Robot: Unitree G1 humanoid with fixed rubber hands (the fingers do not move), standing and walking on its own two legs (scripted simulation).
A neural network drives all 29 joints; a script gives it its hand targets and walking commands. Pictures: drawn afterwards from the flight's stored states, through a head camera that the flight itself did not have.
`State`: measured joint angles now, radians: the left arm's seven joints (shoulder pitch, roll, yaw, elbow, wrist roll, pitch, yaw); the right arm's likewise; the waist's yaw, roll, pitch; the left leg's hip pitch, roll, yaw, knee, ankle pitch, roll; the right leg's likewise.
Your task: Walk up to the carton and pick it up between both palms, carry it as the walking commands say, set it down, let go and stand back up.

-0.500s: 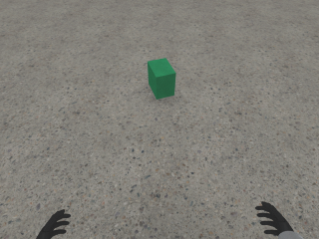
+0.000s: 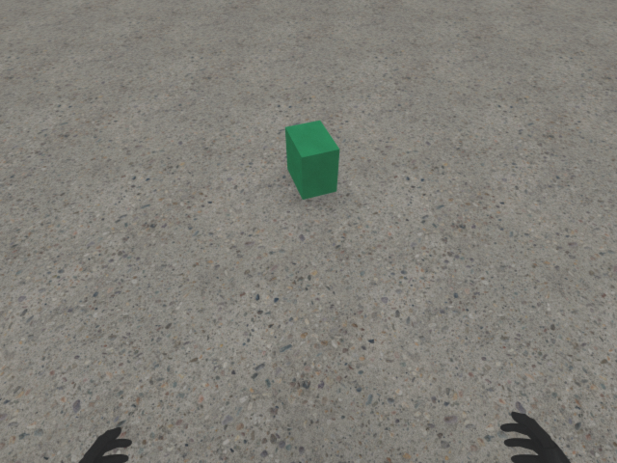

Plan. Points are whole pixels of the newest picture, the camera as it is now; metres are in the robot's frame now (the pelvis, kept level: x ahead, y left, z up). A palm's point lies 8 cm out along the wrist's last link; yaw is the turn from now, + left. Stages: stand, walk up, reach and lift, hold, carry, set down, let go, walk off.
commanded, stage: stand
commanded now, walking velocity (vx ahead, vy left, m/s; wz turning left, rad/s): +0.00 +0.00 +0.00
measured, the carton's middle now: (311, 159) +1.50 -0.04 -0.65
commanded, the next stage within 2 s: walk up in 1.28 s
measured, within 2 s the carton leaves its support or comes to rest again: neither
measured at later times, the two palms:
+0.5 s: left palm out of the picture +0.10 +0.31 -0.10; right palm out of the picture +0.10 -0.31 -0.10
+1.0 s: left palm out of the picture +0.11 +0.31 -0.10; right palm out of the picture +0.11 -0.31 -0.10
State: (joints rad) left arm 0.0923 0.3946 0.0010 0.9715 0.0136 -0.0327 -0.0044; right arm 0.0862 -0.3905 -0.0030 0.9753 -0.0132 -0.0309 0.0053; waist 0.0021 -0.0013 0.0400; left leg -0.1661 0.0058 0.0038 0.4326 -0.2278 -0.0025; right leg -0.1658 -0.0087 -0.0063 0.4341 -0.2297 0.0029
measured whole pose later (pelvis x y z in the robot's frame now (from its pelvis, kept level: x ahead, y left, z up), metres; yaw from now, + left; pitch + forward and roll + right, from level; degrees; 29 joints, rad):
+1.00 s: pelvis +0.01 +0.00 +0.01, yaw +0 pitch -2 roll +0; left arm 0.08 0.40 0.00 1.06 0.01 -0.02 0.00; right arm 0.08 -0.40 -0.01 1.06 -0.01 -0.02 0.00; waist 0.00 0.00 0.04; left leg -0.11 0.00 0.00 0.34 -0.19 0.00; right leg -0.11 -0.01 -0.01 0.34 -0.19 0.01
